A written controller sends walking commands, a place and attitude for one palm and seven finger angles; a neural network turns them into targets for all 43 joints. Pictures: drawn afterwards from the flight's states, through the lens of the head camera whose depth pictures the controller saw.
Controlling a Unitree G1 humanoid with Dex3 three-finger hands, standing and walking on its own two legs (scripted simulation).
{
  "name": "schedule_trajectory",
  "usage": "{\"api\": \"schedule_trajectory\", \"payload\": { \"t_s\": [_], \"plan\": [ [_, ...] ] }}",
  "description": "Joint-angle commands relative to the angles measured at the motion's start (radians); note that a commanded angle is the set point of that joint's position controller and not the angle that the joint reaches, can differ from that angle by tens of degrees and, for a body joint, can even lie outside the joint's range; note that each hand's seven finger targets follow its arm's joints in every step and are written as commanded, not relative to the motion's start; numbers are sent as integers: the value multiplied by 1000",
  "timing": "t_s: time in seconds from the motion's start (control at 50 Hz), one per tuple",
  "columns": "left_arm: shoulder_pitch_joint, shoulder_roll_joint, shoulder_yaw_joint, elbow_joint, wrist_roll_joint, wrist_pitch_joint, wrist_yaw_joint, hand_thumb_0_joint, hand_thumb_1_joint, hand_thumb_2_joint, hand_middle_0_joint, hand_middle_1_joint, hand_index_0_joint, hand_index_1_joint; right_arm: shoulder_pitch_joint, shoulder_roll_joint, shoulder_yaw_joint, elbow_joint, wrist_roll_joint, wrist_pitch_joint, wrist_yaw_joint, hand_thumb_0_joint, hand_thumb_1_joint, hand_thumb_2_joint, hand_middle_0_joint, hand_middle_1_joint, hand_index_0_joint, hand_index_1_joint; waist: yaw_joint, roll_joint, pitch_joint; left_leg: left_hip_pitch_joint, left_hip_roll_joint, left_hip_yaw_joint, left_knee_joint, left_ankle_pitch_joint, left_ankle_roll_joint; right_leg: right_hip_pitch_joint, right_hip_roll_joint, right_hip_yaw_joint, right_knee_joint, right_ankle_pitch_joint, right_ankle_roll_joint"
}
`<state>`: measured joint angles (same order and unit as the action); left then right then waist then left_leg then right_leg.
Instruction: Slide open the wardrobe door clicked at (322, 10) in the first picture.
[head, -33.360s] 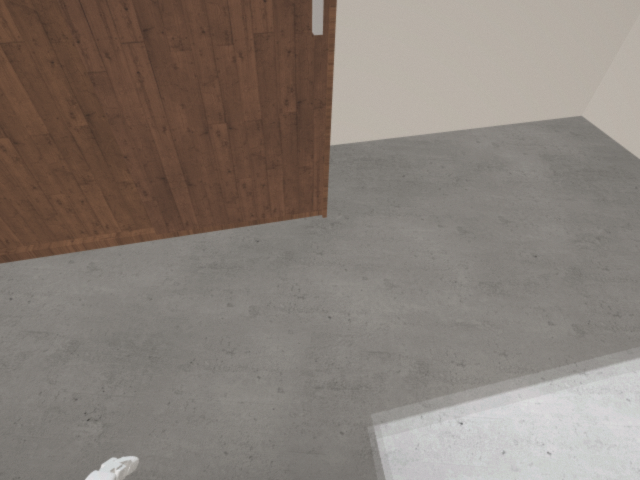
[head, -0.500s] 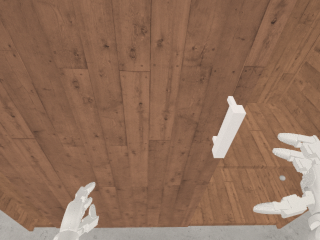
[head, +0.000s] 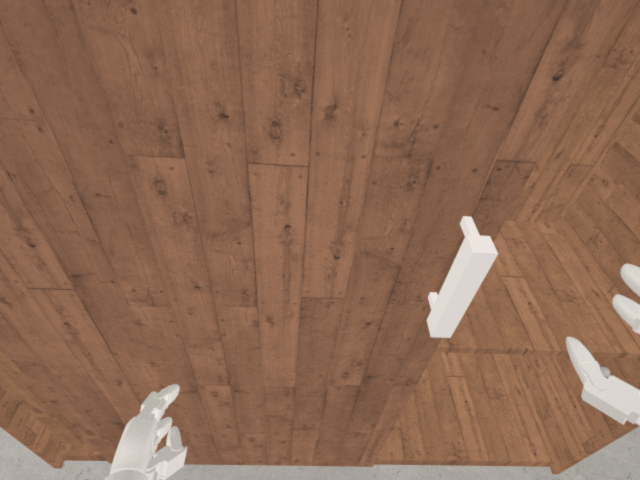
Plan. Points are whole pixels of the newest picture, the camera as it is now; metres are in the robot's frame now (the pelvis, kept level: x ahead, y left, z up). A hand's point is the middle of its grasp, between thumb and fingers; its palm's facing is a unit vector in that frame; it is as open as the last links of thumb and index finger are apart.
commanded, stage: draw the hand back to the body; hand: right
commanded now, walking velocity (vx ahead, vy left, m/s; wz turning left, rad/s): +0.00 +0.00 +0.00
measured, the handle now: (452, 278) +0.32 -0.16 +0.13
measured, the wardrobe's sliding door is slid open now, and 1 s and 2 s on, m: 0.55 0.55 0.55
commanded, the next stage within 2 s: step back with the hand held close in 0.46 s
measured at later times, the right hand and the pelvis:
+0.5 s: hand (613, 378) +0.18 -0.26 +0.16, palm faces +0.45 +0.81 -0.37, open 7.5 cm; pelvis +0.00 +0.00 +0.00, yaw +0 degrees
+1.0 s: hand out of the picture +0.16 -0.28 +0.15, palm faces +0.37 +0.78 -0.50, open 7.4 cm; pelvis -0.04 -0.03 +0.00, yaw +1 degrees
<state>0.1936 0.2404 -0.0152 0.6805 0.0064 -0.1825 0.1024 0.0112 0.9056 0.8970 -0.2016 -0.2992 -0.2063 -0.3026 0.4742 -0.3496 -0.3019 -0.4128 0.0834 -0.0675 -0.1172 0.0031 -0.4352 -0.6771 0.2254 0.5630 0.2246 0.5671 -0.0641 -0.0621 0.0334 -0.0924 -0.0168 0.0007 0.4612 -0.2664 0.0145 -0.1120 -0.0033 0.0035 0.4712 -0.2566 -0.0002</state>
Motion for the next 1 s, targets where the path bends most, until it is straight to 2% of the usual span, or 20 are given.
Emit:
{"api": "schedule_trajectory", "payload": {
  "t_s": [0.0, 0.02, 0.06, 0.16, 0.32, 0.38, 0.46, 0.54, 0.56, 0.58, 0.6, 0.62, 0.64, 0.68, 0.72, 0.78, 0.82, 0.88, 0.92, 0.98],
  "plan": [
    [-141, 100, 46, -163, -3, -45, 10, 0, 900, 900, -200, -300, -200, -300, -88, -198, -147, -212, -2, -67, -15, 0, -791, -848, 204, 364, 204, 364, -15, 30, -58, -16, 20, 3, -103, 172, 10, 14, -15, -11, -76, 207, -22],
    [-142, 102, 46, -159, -2, -44, 11, 0, 900, 900, -200, -300, -200, -300, -95, -209, -160, -222, -2, -67, -16, 0, -827, -865, 202, 342, 202, 342, -17, 0, -66, -7, 21, 2, -107, 186, 12, 23, -14, -12, -77, 221, -21],
    [-141, 97, 44, -163, -3, -40, 9, 0, 900, 900, -200, -300, -200, -300, -94, -204, -159, -224, -1, -67, -16, 0, -900, -900, 200, 300, 200, 300, -16, -4, -65, -6, 21, 5, -107, 184, 11, 28, -14, -10, -84, 223, -18],
    [-143, 98, 45, -158, -2, -30, 7, 0, 900, 900, -200, -300, -200, -300, -97, -170, -124, -191, 0, -58, -9, 0, -900, -900, 200, 300, 200, 300, -8, 29, -33, -19, 18, 6, -127, 168, 7, 32, -13, -11, -90, 205, -23],
    [-157, 97, 45, -156, 2, -28, 10, 0, 900, 900, -200, -300, -200, -300, -121, -205, -148, -212, -6, -60, -13, 0, -900, -900, 200, 300, 200, 300, -15, -3, -42, -6, 20, 1, -154, 140, 10, 47, -6, -13, -102, 175, -26],
    [-159, 92, 43, -158, 3, -26, 9, 0, 900, 900, -200, -300, -200, -300, -107, -193, -140, -206, -2, -58, -13, 0, -900, -900, 200, 300, 200, 300, -16, 20, -45, -2, 20, 2, -153, 153, 8, 51, -6, -13, -102, 188, -27],
    [-157, 93, 43, -155, 3, -28, 7, 0, 900, 900, -200, -300, -200, -300, -114, -186, -134, -210, -5, -60, -14, 0, -900, -900, 200, 300, 200, 300, -14, -11, -33, -4, 18, 4, -160, 133, 10, 49, -7, -11, -112, 174, -23],
    [-157, 97, 46, -150, 3, -27, 6, 0, 900, 900, -200, -300, -200, -300, -107, -183, -132, -189, -6, -59, -12, 0, -900, -900, 200, 300, 200, 300, -12, 13, -23, -6, 15, 6, -165, 124, 9, 50, -10, -10, -121, 170, -23],
    [-161, 99, 46, -148, 2, -25, 7, 0, 900, 900, -200, -300, -200, -300, -179, -222, -163, -209, -5, -61, -18, 0, -900, -900, 200, 300, 200, 300, -12, -5, -31, -3, 14, 3, -169, 115, 11, 47, -6, -7, -124, 157, -23],
    [-161, 120, 37, -201, -9, 8, 6, 0, 900, 900, -200, -300, -200, -300, -251, -313, -263, -234, -13, -94, -27, 0, -900, -900, 200, 300, 200, 300, 27, -15, 33, -129, 56, -100, -210, 155, 12, -22, -19, 28, -77, 103, -38],
    [-158, 100, 35, -186, -4, 29, 6, 0, 900, 900, -200, -300, -200, -300, -168, -229, -195, -164, -17, -95, -19, 0, -900, -900, 200, 300, 200, 300, 36, 39, 18, -147, 84, -103, -212, 172, 12, -19, -20, 40, -49, 107, -38],
    [-170, 103, 38, -198, -3, 39, 6, 0, 900, 900, -200, -300, -200, -300, -170, -240, -198, -185, -22, -98, -19, 0, -900, -900, 200, 300, 200, 300, 33, 34, 6, -151, 93, -109, -210, 211, 17, -8, -18, 42, -39, 140, -37],
    [-151, 101, 40, -199, -3, 52, 7, 0, 900, 900, -200, -300, -200, -300, -115, -216, -183, -140, -23, -92, -18, 0, -900, -900, 200, 300, 200, 300, 35, 64, -22, -150, 100, -107, -197, 233, 15, -1, -26, 39, -29, 162, -34],
    [-136, 101, 46, -221, -6, 73, 6, 0, 900, 900, -200, -300, -200, -300, -53, -189, -160, -146, -22, -87, -16, 0, -900, -900, 200, 300, 200, 300, 36, 51, -88, -133, 105, -97, -167, 270, 13, 8, -35, 31, -20, 218, -31],
    [-137, 108, 51, -236, -8, 89, 8, 0, 900, 900, -200, -300, -200, -300, -17, -200, -166, -185, -25, -88, -22, 0, -900, -900, 200, 300, 200, 300, 32, 7, -140, -114, 95, -74, -131, 289, 7, 15, -47, 33, -32, 286, -30],
    [-135, 109, 56, -264, -10, 112, 14, 0, 900, 900, -200, -300, -200, -300, 31, -218, -187, -233, -24, -83, -31, 0, -900, -900, 200, 300, 200, 300, 26, 16, -185, -97, 67, -48, -79, 286, -6, -7, -66, 47, -52, 352, -33],
    [-140, 112, 59, -275, -7, 121, 21, 0, 900, 900, -200, -300, -200, -300, 39, -267, -235, -270, -25, -85, -40, 0, -900, -900, 200, 300, 200, 300, 18, 4, -203, -84, 54, -39, -49, 280, -9, -29, -72, 58, -65, 368, -36],
    [-135, 110, 61, -290, -9, 129, 26, 0, 900, 900, -200, -300, -200, -300, 58, -259, -240, -277, -24, -91, -48, 0, -900, -900, 200, 300, 200, 300, 20, -15, -179, -70, 36, -41, -14, 232, -15, -117, -86, 78, -94, 288, -47],
    [-132, 118, 64, -289, -9, 127, 31, 0, 900, 900, -200, -300, -200, -300, 39, -272, -250, -289, -28, -97, -53, 0, -900, -900, 200, 300, 200, 300, 23, -32, -164, -59, 31, -47, -8, 201, -14, -170, -87, 88, -109, 184, -53],
    [-116, 120, 62, -284, -10, 120, 33, 0, 900, 900, -200, -300, -200, -300, 29, -236, -226, -251, -35, -106, -58, 0, -900, -900, 200, 300, 200, 300, 36, -17, -109, -53, 32, -67, -11, 135, -13, -286, -89, 99, -133, -43, -64]
  ]
}}
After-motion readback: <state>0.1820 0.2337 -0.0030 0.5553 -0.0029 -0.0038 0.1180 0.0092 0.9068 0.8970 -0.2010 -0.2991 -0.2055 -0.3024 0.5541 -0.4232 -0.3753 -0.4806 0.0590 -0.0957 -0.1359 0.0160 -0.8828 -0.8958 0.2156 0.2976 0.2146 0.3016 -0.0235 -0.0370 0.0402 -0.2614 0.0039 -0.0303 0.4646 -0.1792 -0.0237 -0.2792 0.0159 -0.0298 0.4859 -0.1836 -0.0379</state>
